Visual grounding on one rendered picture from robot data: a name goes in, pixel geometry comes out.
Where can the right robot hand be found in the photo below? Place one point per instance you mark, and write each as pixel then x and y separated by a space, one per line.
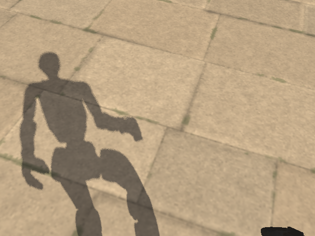
pixel 280 231

